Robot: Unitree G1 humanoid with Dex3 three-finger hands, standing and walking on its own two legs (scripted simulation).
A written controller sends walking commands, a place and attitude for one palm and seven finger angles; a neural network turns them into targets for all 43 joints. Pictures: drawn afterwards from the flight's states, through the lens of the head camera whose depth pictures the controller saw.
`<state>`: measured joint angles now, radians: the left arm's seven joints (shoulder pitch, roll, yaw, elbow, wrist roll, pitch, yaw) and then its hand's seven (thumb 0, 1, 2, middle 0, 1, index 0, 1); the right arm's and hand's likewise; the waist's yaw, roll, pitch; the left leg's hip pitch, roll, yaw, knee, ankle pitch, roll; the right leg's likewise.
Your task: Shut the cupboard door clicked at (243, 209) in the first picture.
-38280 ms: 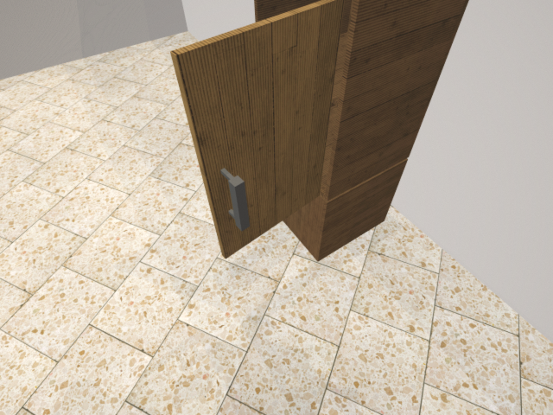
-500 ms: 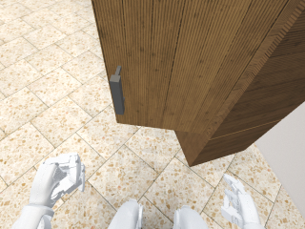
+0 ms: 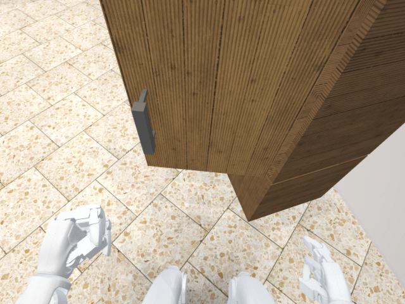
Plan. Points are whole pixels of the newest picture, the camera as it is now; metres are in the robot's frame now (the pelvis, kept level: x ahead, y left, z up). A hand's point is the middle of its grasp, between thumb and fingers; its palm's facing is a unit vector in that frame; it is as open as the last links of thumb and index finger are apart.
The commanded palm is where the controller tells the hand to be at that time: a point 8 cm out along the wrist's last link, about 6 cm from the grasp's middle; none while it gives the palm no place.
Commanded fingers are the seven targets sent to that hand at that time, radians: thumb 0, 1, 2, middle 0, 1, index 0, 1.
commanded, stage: bring the fist close to the handle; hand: left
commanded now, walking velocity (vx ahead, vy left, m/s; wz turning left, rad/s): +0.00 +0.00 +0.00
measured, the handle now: (147, 123) +0.49 +0.17 +0.02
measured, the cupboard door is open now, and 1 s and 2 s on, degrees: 66 66 60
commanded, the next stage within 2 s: push the door shut along its arc in 1.38 s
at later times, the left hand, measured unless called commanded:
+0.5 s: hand (132, 195) +0.31 +0.16 +0.03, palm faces -0.04 -1.00 -0.02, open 3.1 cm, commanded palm +0.30 +0.21 +0.04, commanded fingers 0.00 0.90 0.90 -1.30 -1.50 -1.30 -1.50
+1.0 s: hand (151, 158) +0.39 +0.14 +0.02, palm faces -0.03 -1.00 -0.02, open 3.1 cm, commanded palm +0.37 +0.19 +0.03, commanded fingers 0.00 0.90 0.90 -1.30 -1.50 -1.30 -1.50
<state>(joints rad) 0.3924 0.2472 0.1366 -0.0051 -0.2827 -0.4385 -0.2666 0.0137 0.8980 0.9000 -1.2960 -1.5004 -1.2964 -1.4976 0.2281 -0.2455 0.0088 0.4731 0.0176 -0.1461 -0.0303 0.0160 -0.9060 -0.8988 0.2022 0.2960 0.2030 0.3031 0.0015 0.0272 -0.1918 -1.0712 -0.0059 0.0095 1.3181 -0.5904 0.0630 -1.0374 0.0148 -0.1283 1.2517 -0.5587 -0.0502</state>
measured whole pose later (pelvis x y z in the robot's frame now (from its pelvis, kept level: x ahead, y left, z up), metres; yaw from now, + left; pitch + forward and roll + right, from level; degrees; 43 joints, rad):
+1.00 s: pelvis +0.00 -0.01 +0.00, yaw -1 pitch +23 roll -2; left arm -0.38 0.23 0.16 0.68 -0.16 -0.50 -0.13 0.01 0.90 0.90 -1.30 -1.50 -1.30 -1.50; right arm 0.24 -0.25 0.00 0.60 0.00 -0.05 0.00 0.01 -0.91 -0.90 0.20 0.30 0.20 0.30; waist -0.06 0.02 -0.18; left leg -1.13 0.00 0.03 1.30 -0.57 0.06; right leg -1.12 0.02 -0.10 1.26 -0.54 -0.06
